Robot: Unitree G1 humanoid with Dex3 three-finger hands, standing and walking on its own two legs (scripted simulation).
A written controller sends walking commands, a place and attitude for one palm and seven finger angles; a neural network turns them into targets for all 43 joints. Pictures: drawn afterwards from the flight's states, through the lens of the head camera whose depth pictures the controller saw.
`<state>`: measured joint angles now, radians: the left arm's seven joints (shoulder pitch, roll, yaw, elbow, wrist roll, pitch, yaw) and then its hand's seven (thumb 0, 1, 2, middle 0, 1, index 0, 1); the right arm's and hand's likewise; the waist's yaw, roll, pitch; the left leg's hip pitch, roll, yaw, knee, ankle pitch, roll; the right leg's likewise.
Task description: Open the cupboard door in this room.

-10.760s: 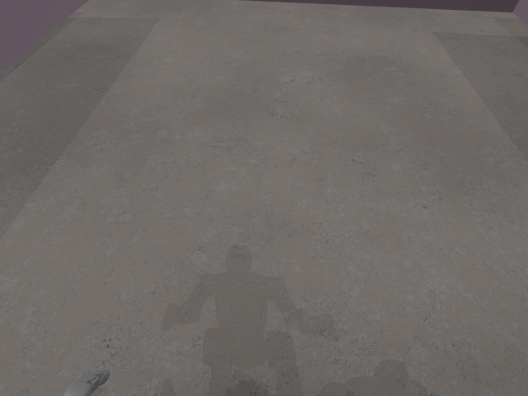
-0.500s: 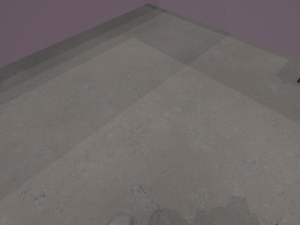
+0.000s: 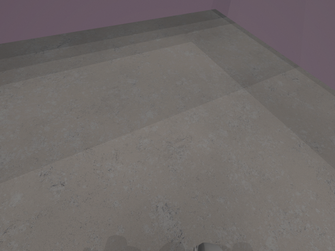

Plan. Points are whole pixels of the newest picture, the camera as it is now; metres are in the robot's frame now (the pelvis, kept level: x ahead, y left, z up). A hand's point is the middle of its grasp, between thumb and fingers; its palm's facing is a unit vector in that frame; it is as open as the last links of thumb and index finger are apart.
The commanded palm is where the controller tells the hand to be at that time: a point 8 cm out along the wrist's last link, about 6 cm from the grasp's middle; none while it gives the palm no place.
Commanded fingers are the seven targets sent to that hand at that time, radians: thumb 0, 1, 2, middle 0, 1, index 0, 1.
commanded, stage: turn or walk to find it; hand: left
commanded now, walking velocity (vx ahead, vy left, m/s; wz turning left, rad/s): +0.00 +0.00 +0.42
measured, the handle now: out of the picture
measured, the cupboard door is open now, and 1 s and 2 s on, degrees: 0 0 0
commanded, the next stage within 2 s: none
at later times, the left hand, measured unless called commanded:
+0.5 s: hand out of the picture +0.04 +0.13 -0.14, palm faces +0.20 -0.94 -0.29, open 7.4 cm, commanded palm none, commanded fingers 0.00 0.90 0.90 -0.20 -0.30 -0.20 -0.30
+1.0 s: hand out of the picture -0.18 +0.14 -0.20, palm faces +0.50 -0.83 -0.24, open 7.4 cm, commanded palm none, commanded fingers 0.00 0.90 0.90 -0.20 -0.30 -0.20 -0.30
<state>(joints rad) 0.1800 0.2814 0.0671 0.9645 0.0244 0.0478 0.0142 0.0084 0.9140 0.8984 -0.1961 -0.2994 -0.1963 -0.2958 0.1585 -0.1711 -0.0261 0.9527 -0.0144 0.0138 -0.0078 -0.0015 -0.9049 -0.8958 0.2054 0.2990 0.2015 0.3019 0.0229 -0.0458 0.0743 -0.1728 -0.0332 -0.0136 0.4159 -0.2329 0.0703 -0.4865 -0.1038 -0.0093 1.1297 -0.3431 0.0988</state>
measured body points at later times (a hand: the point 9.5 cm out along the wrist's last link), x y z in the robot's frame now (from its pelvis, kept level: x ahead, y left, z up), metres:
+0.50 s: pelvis -0.02 -0.08 +0.00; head +0.01 -0.12 +0.44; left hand +0.03 +0.18 -0.12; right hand +0.03 -0.33 -0.18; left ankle -0.07 +0.07 -0.66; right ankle -0.01 -0.15 -0.75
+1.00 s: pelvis -0.08 -0.05 -0.02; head -0.07 -0.01 +0.43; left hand -0.21 +0.18 -0.18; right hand +0.15 -0.21 -0.13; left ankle -0.13 +0.03 -0.75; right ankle -0.03 -0.16 -0.71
